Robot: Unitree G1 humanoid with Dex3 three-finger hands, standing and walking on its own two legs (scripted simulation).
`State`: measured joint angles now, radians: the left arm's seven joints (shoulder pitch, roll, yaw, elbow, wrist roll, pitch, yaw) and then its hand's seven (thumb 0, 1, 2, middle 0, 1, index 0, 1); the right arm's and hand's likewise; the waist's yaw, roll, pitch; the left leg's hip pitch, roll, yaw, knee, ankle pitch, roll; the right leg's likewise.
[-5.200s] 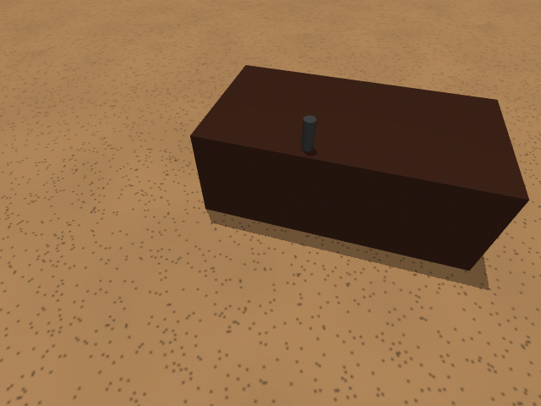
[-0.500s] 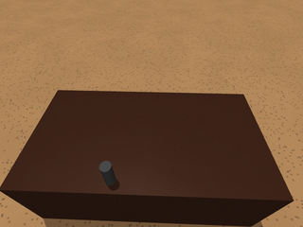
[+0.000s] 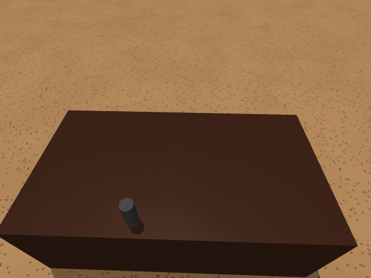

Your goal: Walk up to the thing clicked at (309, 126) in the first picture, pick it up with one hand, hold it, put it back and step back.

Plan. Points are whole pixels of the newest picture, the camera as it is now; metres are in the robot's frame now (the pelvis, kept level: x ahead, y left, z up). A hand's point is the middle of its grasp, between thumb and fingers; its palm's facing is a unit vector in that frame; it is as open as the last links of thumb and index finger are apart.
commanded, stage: stand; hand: left
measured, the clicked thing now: (129, 213) +0.40 +0.21 -0.27
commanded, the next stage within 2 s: go down in 1.38 s
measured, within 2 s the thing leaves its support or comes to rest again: neither
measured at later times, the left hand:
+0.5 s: hand out of the picture +0.08 +0.26 -0.16, palm faces -0.03 -0.94 -0.34, open 7.4 cm
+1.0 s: hand out of the picture +0.08 +0.26 -0.16, palm faces -0.03 -0.94 -0.34, open 7.4 cm
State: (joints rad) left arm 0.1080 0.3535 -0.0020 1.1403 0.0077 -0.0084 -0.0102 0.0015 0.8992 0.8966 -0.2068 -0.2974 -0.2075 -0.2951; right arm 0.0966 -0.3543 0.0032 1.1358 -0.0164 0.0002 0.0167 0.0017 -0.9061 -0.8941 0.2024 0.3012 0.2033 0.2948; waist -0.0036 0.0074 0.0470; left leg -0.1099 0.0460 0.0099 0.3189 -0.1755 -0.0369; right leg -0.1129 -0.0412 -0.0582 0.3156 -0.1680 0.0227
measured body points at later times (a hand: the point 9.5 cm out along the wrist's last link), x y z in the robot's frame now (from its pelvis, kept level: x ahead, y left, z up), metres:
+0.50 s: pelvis +0.00 +0.00 +0.00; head +0.01 +0.00 +0.45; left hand +0.08 +0.30 -0.13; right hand +0.08 -0.30 -0.13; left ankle +0.00 +0.14 -0.75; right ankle +0.00 -0.13 -0.75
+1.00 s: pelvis +0.01 +0.00 +0.00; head +0.02 +0.00 +0.45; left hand +0.08 +0.31 -0.13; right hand +0.08 -0.30 -0.13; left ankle +0.00 +0.14 -0.75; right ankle +0.00 -0.13 -0.75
